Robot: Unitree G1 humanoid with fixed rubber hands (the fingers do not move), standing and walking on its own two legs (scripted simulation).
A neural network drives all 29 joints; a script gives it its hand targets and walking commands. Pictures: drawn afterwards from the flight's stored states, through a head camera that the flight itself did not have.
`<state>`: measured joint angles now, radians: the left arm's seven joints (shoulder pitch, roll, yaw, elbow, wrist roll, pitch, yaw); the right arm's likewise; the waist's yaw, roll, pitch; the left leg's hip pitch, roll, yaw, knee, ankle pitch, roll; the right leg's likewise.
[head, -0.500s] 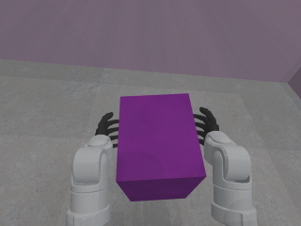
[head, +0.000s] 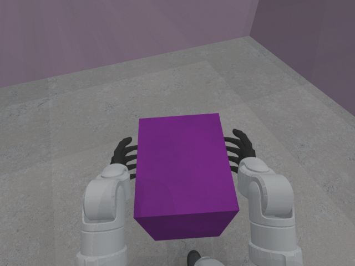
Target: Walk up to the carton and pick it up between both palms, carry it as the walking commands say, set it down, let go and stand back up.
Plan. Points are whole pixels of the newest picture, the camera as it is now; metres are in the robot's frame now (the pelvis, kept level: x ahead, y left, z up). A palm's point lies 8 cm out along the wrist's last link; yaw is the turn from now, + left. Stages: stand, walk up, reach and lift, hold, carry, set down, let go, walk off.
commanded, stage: carry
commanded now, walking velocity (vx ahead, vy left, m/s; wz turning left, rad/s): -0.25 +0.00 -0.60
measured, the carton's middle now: (183, 183) +0.29 -0.01 +0.01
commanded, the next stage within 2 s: none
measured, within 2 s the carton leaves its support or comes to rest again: neither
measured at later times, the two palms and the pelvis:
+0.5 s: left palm out of the picture +0.05 +0.03 +0.07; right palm out of the picture -0.03 -0.21 +0.09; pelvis -0.26 +0.00 +0.00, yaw -20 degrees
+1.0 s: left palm out of the picture -0.19 +0.06 +0.06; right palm out of the picture -0.32 -0.16 +0.09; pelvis -0.49 +0.10 +0.00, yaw -35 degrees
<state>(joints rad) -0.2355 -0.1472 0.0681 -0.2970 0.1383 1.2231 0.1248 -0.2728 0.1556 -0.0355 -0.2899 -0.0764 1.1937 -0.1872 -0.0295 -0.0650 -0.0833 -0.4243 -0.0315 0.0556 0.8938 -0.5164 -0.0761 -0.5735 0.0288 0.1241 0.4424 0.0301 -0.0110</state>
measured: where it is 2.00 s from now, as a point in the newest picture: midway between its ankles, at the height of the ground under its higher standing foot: outside the picture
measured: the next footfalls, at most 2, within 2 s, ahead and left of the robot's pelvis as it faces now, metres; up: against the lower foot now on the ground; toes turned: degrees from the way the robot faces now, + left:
left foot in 0.08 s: -0.07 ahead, +0.10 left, +0.00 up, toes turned +1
right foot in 0.48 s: -0.30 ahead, -0.12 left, +0.00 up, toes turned -24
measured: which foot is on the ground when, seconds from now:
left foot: up 0.00-0.06, down 0.08-0.50, up 0.52-0.92, down 0.94-1.00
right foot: down 0.00-0.08, up 0.10-0.46, down 0.48-0.96, up 0.98-1.00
